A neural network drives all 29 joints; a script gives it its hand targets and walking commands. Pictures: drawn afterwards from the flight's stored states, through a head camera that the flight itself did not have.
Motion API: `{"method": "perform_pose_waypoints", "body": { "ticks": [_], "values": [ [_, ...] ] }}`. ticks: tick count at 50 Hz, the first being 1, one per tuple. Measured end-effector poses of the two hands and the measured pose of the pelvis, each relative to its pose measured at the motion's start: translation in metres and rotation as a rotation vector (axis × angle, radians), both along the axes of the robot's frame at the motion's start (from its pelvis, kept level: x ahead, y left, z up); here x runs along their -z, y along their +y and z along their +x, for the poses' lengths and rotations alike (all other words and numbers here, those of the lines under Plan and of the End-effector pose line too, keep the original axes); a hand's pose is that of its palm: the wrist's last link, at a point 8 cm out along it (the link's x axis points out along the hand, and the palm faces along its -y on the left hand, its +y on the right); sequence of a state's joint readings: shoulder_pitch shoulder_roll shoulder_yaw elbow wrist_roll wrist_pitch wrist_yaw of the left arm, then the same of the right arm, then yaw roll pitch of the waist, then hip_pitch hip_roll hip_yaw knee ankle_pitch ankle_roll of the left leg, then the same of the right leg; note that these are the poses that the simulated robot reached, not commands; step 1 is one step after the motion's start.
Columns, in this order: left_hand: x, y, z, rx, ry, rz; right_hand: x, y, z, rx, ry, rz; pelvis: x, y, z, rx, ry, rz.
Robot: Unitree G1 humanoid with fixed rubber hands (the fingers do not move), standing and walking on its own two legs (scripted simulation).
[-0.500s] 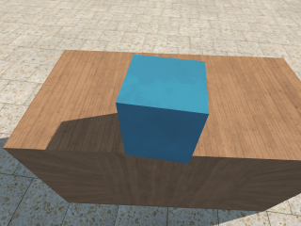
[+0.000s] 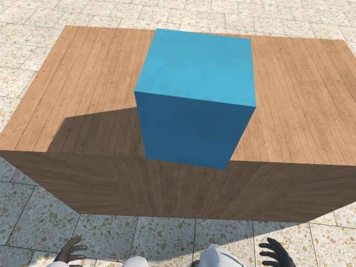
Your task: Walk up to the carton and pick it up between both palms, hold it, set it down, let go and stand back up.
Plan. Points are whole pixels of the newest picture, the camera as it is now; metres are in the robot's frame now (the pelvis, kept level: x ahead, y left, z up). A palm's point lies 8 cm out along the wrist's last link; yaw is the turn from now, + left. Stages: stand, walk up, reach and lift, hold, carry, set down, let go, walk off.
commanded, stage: reach and lift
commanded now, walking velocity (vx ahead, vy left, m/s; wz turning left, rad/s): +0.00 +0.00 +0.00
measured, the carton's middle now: (193, 104) +0.46 -0.02 +0.07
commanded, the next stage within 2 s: none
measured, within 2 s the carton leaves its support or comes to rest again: neither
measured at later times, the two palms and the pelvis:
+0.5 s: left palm out of the picture +0.08 +0.25 -0.06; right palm out of the picture +0.11 -0.22 -0.05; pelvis -0.07 +0.01 +0.01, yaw +5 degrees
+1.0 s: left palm out of the picture +0.10 +0.24 -0.03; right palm (287, 266) +0.13 -0.20 -0.01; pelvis -0.08 +0.04 +0.04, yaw +4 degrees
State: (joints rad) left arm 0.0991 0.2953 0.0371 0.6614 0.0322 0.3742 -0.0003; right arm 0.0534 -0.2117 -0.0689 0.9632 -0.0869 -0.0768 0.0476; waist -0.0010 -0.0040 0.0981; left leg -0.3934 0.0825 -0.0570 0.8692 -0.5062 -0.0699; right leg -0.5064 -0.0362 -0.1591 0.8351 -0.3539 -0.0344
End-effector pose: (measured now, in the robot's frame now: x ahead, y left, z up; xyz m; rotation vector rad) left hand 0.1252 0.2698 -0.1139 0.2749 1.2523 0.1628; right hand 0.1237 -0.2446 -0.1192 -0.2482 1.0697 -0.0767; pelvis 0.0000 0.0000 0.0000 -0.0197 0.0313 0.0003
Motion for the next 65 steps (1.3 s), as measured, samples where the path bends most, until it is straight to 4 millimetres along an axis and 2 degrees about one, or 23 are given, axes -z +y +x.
{"method": "perform_pose_waypoints", "body": {
  "ticks": [3,6,8,11,14,17,19,21,25,28,31,35,41,45,51,58,65],
  "values": [
    [-0.011,-0.001,0.033,0.025,-0.106,0.007,-0.003,0.006,0.024,-0.018,-0.109,0.027,0.005,0.000,-0.016,0.014,-0.008,-0.002],
    [-0.035,-0.014,0.047,0.052,-0.229,-0.020,-0.017,0.010,0.026,-0.006,-0.200,0.052,-0.001,0.002,-0.026,0.024,-0.043,-0.009],
    [-0.049,-0.025,0.041,0.054,-0.272,-0.051,-0.028,0.011,0.015,0.008,-0.226,0.059,-0.009,0.003,-0.031,0.029,-0.069,-0.010],
    [-0.059,-0.035,0.016,0.036,-0.267,-0.089,-0.043,0.010,-0.009,0.019,-0.226,0.048,-0.020,0.004,-0.034,0.031,-0.098,0.000],
    [-0.055,-0.035,-0.017,0.007,-0.214,-0.096,-0.052,0.006,-0.031,0.030,-0.220,0.022,-0.025,0.004,-0.038,0.025,-0.123,0.007],
    [-0.045,-0.028,-0.041,-0.024,-0.198,-0.073,-0.052,0.004,-0.043,0.001,-0.206,-0.012,-0.022,0.003,-0.045,-0.040,-0.145,-0.022],
    [-0.039,-0.021,-0.048,-0.074,-0.230,-0.064,-0.045,0.003,-0.042,-0.042,-0.195,-0.022,-0.014,0.001,-0.051,-0.102,-0.143,-0.012],
    [-0.039,-0.018,-0.051,-0.088,-0.251,-0.057,-0.047,0.006,-0.034,-0.043,-0.217,-0.018,-0.011,0.000,-0.059,-0.117,-0.157,0.013],
    [-0.055,-0.018,-0.045,-0.082,-0.316,-0.078,-0.072,0.026,-0.013,-0.041,-0.333,0.022,-0.014,0.005,-0.070,-0.088,-0.162,0.051],
    [-0.070,-0.018,-0.038,-0.047,-0.359,-0.060,-0.089,0.042,0.000,-0.070,-0.394,0.068,-0.019,0.013,-0.078,-0.071,-0.191,0.007],
    [-0.079,-0.018,-0.033,-0.050,-0.416,-0.059,-0.090,0.046,0.011,-0.125,-0.404,0.058,-0.020,0.016,-0.079,-0.112,-0.183,-0.005],
    [-0.082,-0.023,-0.037,-0.073,-0.431,-0.098,-0.090,0.045,0.015,-0.087,-0.417,0.075,-0.023,0.019,-0.085,-0.119,-0.178,0.028],
    [-0.079,-0.030,-0.050,-0.098,-0.433,-0.144,-0.098,0.048,0.002,-0.092,-0.408,0.082,-0.033,0.024,-0.084,-0.097,-0.145,0.043],
    [-0.076,-0.028,-0.048,-0.092,-0.457,-0.145,-0.100,0.049,-0.002,-0.074,-0.410,0.074,-0.035,0.028,-0.082,-0.080,-0.118,0.038],
    [-0.086,-0.028,-0.022,-0.054,-0.539,-0.148,-0.106,0.048,0.012,-0.026,-0.453,0.082,-0.037,0.037,-0.074,-0.061,-0.085,0.028],
    [-0.107,-0.039,0.014,-0.021,-0.642,-0.178,-0.115,0.049,0.037,-0.008,-0.514,0.099,-0.043,0.045,-0.052,-0.051,-0.069,0.022],
    [-0.115,-0.047,0.027,-0.001,-0.706,-0.185,-0.123,0.043,0.049,0.025,-0.575,0.098,-0.048,0.043,-0.026,-0.055,-0.075,0.019]
  ]
}}
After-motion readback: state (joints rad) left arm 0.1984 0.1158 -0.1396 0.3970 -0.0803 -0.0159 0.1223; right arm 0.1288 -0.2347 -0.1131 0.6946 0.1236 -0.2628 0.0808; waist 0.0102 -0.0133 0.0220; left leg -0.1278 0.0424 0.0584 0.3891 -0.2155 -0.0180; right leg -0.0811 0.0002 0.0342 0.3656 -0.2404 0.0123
